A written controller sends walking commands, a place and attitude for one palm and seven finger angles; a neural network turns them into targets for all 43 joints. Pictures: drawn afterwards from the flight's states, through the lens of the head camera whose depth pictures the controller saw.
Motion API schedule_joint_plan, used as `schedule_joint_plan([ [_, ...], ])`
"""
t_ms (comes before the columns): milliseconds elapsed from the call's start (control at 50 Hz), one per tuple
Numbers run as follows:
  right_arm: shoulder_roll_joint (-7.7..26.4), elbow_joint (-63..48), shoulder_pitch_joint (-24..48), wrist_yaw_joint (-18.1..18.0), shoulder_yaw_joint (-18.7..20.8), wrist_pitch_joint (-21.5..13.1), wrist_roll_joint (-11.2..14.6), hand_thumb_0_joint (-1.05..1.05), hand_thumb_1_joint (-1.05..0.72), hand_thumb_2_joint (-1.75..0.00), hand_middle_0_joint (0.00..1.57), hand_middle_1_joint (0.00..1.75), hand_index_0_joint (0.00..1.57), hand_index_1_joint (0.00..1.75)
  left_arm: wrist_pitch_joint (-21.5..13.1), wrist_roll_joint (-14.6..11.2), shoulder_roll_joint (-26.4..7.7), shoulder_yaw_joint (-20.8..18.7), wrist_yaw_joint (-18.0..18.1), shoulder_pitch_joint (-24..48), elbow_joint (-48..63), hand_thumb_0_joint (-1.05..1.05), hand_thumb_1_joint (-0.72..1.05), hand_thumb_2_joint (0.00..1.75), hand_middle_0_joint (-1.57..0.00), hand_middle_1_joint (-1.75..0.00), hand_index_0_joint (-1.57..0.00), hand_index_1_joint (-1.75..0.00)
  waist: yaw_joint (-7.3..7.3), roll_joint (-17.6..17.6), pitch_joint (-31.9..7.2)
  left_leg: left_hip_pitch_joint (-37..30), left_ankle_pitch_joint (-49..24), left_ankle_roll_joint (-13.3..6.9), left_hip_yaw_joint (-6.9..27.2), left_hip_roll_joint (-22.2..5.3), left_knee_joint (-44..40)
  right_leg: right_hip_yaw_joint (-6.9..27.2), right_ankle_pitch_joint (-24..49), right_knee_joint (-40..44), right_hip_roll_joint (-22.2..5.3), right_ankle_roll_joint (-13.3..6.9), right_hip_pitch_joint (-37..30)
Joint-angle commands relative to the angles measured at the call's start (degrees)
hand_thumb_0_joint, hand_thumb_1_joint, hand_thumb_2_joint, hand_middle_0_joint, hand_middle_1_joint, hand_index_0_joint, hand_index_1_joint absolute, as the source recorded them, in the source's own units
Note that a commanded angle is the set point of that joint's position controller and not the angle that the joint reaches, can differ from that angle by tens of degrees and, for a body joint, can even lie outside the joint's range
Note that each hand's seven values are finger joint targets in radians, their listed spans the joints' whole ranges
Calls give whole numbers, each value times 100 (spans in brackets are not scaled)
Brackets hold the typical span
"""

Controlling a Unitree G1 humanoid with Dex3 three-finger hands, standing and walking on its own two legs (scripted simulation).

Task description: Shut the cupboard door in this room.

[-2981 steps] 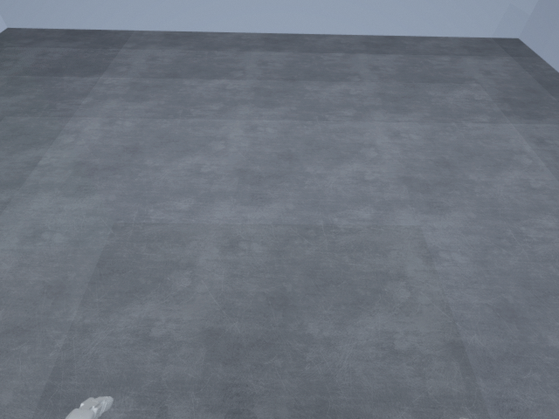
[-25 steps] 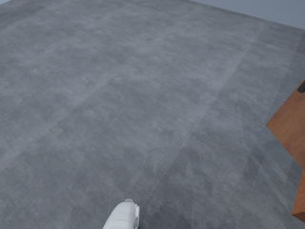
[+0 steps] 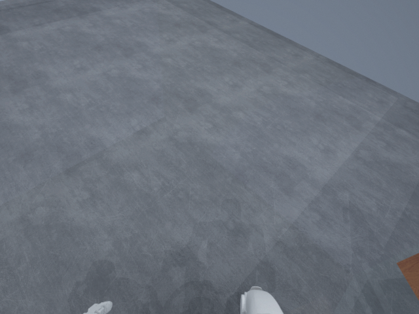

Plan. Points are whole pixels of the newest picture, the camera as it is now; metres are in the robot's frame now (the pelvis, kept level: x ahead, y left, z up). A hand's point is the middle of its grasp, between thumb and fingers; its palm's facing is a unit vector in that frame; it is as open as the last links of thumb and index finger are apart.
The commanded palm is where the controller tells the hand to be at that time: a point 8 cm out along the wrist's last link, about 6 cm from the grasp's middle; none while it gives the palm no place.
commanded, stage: turn to face it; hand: left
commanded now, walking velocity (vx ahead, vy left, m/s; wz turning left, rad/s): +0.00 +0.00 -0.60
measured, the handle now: out of the picture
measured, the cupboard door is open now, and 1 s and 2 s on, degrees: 55 55 55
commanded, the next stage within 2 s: none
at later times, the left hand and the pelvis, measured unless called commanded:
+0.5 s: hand (138, 283) +0.20 +0.17 -0.17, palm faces -0.25 -0.94 -0.22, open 7.4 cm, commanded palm none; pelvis +0.12 -0.01 +0.00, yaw -18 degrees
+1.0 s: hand (171, 202) +0.41 +0.12 -0.16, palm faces -0.58 -0.77 -0.26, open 7.4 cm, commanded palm none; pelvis +0.18 +0.01 -0.01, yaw -38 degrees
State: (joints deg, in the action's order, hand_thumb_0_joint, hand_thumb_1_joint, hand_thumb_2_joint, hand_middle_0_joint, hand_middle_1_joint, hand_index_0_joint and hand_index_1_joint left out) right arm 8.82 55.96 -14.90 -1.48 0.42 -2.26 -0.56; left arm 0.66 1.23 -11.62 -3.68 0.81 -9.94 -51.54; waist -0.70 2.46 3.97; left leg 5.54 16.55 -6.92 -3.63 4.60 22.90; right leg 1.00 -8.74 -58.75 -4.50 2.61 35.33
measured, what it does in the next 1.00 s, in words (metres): walks ahead, turning right: right foot, then left foot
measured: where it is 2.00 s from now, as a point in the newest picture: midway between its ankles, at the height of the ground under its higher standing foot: outside the picture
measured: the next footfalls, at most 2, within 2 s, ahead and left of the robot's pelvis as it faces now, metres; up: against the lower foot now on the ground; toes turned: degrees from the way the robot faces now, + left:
right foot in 0.22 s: +0.12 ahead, -0.12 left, +0.00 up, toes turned -12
left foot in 0.62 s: +0.26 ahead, +0.12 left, +0.00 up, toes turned -22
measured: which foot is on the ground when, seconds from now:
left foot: down 0.00-0.26, up 0.28-0.60, down 0.62-1.00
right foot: up 0.00-0.20, down 0.22-0.62, up 0.64-1.00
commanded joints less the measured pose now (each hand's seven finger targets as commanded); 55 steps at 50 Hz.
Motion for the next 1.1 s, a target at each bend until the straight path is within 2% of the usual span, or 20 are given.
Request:
schedule_joint_plan([
  [0, 744, -81, -530, -128, 187, -40, -49, 0, -90, -90, 20, 30, 20, 30, 88, -22, -179, -37, -12, -411, 67, 0, 90, 90, -20, -30, -20, -30, 47, -819, 141, 154, -4910, 338, 270, -1634, -343, -105, 188, 488, 227, -135, -414],
  [100, 777, 83, -758, -233, 231, 54, -112, 0, -90, -90, 20, 30, 20, 30, 102, -10, -170, -66, -56, 30, 306, 0, 90, 90, -20, -30, -20, -30, 152, -713, 162, -677, -5782, 31, 338, -2149, 169, -352, -624, 1315, 292, -335, -406],
  [180, 1003, 5, -621, -224, 331, 92, -4, 0, -90, -90, 20, 30, 20, 30, 8, 14, -314, -131, -45, -1002, 114, 0, 90, 90, -20, -30, -20, -30, -271, -574, -726, -722, -6691, 326, 28, -1962, 1803, -569, -122, 2578, 618, -567, -2020],
  [200, 1043, -96, -439, -196, 365, 95, 80, 0, -90, -90, 20, 30, 20, 30, -53, 33, -523, -191, -18, -1626, -54, 0, 90, 90, -20, -30, -20, -30, -559, -285, -1087, -57, -5803, 596, -166, -1558, 2985, 14, 1466, 3076, 278, -903, -3046],
  [220, 807, -327, -233, -146, 365, 61, 130, 0, -90, -90, 20, 30, 20, 30, -137, 56, -1047, -298, 51, -2141, -200, 0, 90, 90, -20, -30, -20, -30, -671, 792, -1532, 1772, -1012, 975, -592, -527, 4809, 2184, 5131, 3161, -1299, -1740, -4489],
  [240, 762, -444, -63, -139, 344, 116, 101, 0, -90, -90, 20, 30, 20, 30, -117, -54, -1159, -284, 108, -1970, -206, 0, 90, 90, -20, -30, -20, -30, -546, 671, -1473, 2487, 1879, 931, 144, -206, 5539, 2693, 5721, 3357, -1903, -2286, -4518],
  [280, 588, -499, 316, -91, 331, 219, -4, 0, -90, -90, 20, 30, 20, 30, -16, -12, -777, -253, 200, -1074, 105, 0, 90, 90, -20, -30, -20, -30, -315, 273, -525, 2906, 1356, 855, 670, -732, 5264, 2116, 3706, 3571, -1346, -1977, -3443],
  [360, 421, -453, -17, 15, 311, 397, -26, 0, -90, -90, 20, 30, 20, 30, -85, 22, -814, -229, 131, -450, 243, 0, 90, 90, -20, -30, -20, -30, 210, -45, -405, 2197, 643, 1024, 450, -758, 4225, 1343, 2222, 3910, -660, -1380, -2239],
  [500, 588, -831, 529, -23, 326, 267, 34, 0, -90, -90, 20, 30, 20, 30, 3, 66, -1059, -372, -12, -560, 320, 0, 90, 90, -20, -30, -20, -30, -18, 826, -569, 1688, 592, 1111, 244, -529, 2084, 1740, 2363, 3422, -392, -1255, -2355],
  [560, 795, -734, 28, -57, 366, 170, 50, 0, -90, -90, 20, 30, 20, 30, 56, -1, -1019, -396, -14, -341, 404, 0, 90, 90, -20, -30, -20, -30, 248, 706, -849, 451, -476, 1106, 268, -509, 411, 1687, 1922, 2765, -98, -821, -1964],
  [580, 1161, -699, -128, -80, 418, 91, 5, 0, -90, -90, 20, 30, 20, 30, 74, -60, -774, -342, -12, -420, 508, 0, 90, 90, -20, -30, -20, -30, 264, -175, -1062, -481, -1222, 910, 872, -1264, -179, 1349, 830, 2242, 349, -535, -1275],
  [600, 1736, -759, -341, -89, 519, 56, -66, 0, -90, -90, 20, 30, 20, 30, 79, -118, -488, -273, -50, -588, 587, 0, 90, 90, -20, -30, -20, -30, 300, -1837, -1263, -1090, -2935, 211, 2388, -2875, -219, 512, -2265, 965, 968, -184, -332],
  [620, 1774, -778, -457, -113, 515, 134, -105, 0, -90, -90, 20, 30, 20, 30, 85, -63, -628, -258, -33, -421, 635, 0, 90, 90, -20, -30, -20, -30, 386, -1593, -1083, -565, -3456, -323, 2549, -3374, -170, 329, -3036, -214, 729, -116, -398],
  [640, 1604, -886, -175, -101, 450, 156, -144, 0, -90, -90, 20, 30, 20, 30, 108, -21, -689, -283, -55, -443, 649, 0, 90, 90, -20, -30, -20, -30, 243, -1089, -824, -75, -3019, -391, 2164, -3198, -289, 351, -2751, -772, 553, -65, -410],
  [760, 1351, -1056, 332, -103, 354, 188, -134, 0, -90, -90, 20, 30, 20, 30, 255, -17, -641, -265, -282, -244, 693, 0, 90, 90, -20, -30, -20, -30, 51, -1395, -416, 143, -2749, -33, 518, -2336, -237, -207, -1841, -383, 263, 91, -485],
  [900, 1550, -877, -18, -22, 475, 221, -128, 0, -90, -90, 20, 30, 20, 30, 207, -1, -558, -182, -326, 179, 876, 0, 90, 90, -20, -30, -20, -30, 260, -1511, -675, -151, -2985, 28, -17, -2473, 133, -632, -1515, 1360, 389, -50, -1138],
  [960, 1609, -845, 43, 14, 511, 241, -90, 0, -90, -90, 20, 30, 20, 30, 137, 4, -699, -197, -305, -119, 794, 0, 90, 90, -20, -30, -20, -30, 63, -1300, -767, 164, -2862, 356, -298, -2405, 817, -735, -602, 2669, 476, -216, -2085],
  [980, 1583, -879, 108, 29, 510, 239, -52, 0, -90, -90, 20, 30, 20, 30, 88, 13, -870, -235, -289, -527, 663, 0, 90, 90, -20, -30, -20, -30, -179, -920, -960, 560, -2440, 611, -509, -2160, 1530, -507, 198, 3405, 324, -325, -2855],
  [1020, 1019, -1265, 512, 35, 359, 300, -1, 0, -90, -90, 20, 30, 20, 30, 16, 9, -1842, -416, -123, -1165, 428, 0, 90, 90, -20, -30, -20, -30, -502, 1438, -997, 2838, 2223, 1139, -496, -857, 3967, 2234, 3798, 3650, -1822, -1460, -3852],
  [1080, 1092, -1109, 525, -30, 355, 370, -20, 0, -90, -90, 20, 30, 20, 30, 71, -9, -1414, -355, 24, -478, 568, 0, 90, 90, -20, -30, -20, -30, -179, 1175, -639, 3306, 1314, 1119, 400, -1150, 4622, 1787, 2580, 3690, -1281, -1522, -3413],
])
